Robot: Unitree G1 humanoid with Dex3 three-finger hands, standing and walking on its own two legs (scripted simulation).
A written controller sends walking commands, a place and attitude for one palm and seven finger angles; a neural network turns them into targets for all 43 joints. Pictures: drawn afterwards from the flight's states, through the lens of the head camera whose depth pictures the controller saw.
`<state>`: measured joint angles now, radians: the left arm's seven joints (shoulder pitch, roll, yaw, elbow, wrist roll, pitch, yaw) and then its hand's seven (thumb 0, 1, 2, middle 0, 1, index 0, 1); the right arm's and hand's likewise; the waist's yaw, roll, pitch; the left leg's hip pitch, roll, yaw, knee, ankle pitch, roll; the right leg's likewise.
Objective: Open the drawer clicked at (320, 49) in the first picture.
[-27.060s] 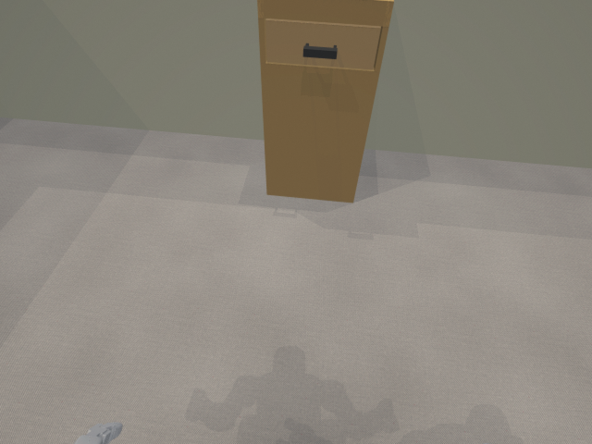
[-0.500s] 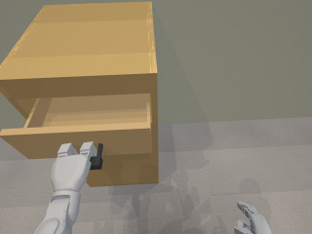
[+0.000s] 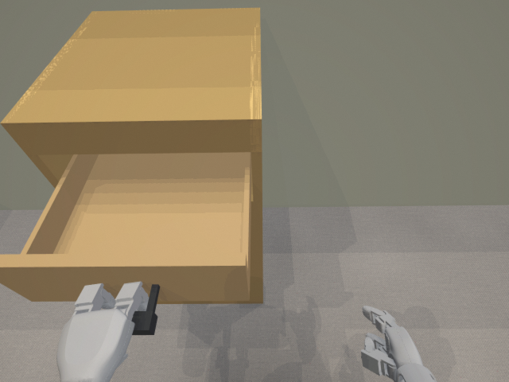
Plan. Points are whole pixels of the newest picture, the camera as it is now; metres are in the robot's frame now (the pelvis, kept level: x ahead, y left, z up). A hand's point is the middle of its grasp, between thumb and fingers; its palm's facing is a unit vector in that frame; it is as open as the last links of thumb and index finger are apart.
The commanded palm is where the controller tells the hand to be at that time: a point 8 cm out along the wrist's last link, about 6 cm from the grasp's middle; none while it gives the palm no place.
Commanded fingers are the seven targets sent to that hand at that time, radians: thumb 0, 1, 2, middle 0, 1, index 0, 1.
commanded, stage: pull the drawer open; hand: left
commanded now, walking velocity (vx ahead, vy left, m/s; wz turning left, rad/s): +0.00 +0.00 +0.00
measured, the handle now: (119, 307) +0.22 +0.23 +0.01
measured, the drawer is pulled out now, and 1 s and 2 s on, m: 0.22 0.30 0.29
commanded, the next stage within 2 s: open the thumb to release the handle in 0.24 s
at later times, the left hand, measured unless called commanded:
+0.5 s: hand out of the picture +0.09 +0.22 -0.01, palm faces +0.01 -0.08 -1.00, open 6.2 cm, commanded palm +0.08 +0.23 +0.04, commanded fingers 0.00 0.27 0.63 -0.35 -1.28 -0.35 -1.28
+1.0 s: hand out of the picture +0.10 +0.21 -0.01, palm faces +0.00 -0.10 -0.99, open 13.3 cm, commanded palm +0.09 +0.22 +0.04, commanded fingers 0.00 -0.50 0.30 -0.30 -1.20 -0.30 -1.20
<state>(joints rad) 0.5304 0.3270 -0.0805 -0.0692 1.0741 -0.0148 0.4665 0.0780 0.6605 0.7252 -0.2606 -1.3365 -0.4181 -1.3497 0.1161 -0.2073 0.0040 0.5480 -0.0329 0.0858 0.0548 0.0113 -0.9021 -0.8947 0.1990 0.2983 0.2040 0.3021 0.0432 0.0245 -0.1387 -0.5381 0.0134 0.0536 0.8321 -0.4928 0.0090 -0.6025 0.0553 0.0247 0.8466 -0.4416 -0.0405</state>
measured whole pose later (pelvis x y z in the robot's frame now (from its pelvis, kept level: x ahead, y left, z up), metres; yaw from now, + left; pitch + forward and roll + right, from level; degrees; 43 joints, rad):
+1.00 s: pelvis -0.05 -0.03 -0.01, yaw +4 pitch +10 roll +1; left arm 0.52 0.35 -0.06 -0.03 1.05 -0.09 0.50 0.00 -0.44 0.33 -0.36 -1.24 -0.36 -1.23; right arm 0.15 -0.24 -0.03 0.57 -0.04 0.05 -0.03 0.01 -0.90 -0.89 0.20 0.30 0.20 0.30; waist 0.07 0.05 -0.12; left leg -0.65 0.00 -0.03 0.92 -0.44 -0.02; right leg -0.69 0.04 -0.05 0.93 -0.41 -0.08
